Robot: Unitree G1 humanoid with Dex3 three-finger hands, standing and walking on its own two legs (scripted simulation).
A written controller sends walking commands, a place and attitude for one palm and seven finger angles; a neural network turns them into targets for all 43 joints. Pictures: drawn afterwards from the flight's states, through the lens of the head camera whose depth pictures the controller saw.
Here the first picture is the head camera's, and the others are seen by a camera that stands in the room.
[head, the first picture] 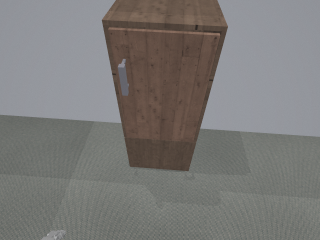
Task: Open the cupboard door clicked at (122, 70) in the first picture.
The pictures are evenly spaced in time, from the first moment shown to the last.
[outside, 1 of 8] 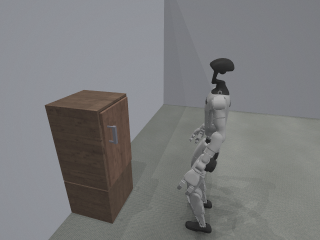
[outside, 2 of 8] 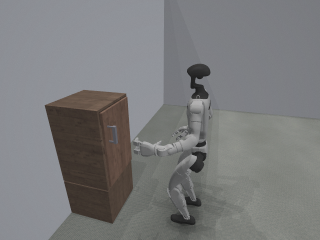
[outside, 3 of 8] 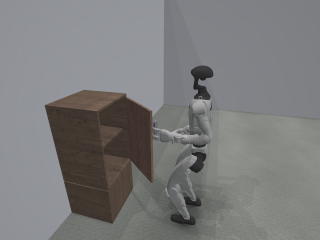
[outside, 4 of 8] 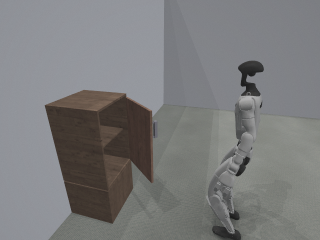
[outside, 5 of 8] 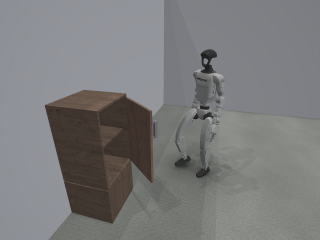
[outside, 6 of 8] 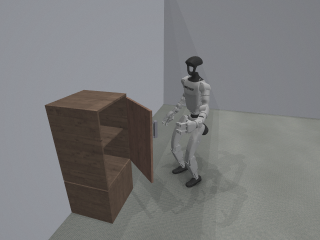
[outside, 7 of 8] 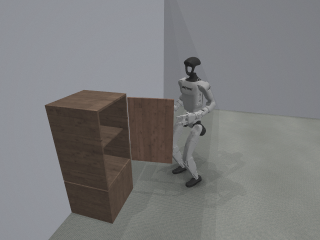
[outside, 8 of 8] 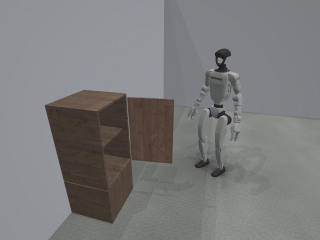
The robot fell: no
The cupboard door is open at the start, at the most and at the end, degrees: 0 98 98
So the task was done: yes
